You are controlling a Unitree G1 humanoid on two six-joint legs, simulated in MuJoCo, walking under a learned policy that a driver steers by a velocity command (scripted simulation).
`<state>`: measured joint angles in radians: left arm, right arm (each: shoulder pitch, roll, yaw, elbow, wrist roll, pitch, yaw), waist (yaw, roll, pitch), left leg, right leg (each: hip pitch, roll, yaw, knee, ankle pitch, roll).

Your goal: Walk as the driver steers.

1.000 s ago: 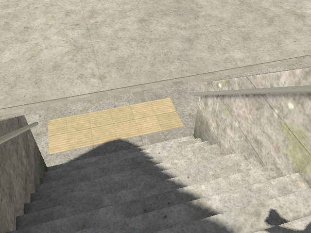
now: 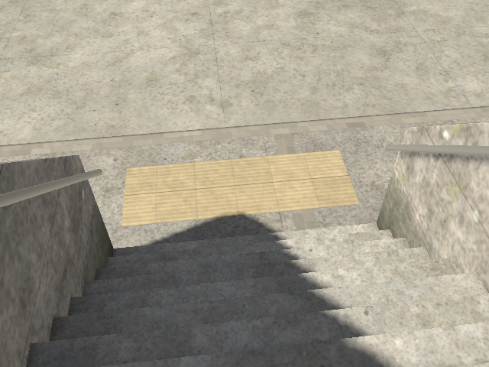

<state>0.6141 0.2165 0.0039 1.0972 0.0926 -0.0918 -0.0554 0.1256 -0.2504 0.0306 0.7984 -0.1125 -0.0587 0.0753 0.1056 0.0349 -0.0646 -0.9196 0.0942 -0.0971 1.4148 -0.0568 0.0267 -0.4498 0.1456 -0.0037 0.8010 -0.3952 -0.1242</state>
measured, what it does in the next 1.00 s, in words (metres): goes down, turning right: left foot 0.21 m lower, then right foot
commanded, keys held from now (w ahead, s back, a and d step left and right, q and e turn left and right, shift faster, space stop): w+e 0.10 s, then e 0.24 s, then no key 0.66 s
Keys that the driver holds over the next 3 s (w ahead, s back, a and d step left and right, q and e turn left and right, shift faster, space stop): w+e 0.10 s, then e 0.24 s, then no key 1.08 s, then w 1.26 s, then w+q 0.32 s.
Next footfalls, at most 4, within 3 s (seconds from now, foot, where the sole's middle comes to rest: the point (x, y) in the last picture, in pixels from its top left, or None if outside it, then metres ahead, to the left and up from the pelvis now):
0.28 left None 0.24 0.12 -0.94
0.66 right None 0.28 -0.11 -0.94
2.20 left None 0.52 0.03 -1.15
2.76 right None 0.81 -0.32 -1.35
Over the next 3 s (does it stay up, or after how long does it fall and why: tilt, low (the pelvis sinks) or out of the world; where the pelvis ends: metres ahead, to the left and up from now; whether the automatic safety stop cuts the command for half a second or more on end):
stays up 0.81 -0.23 -0.61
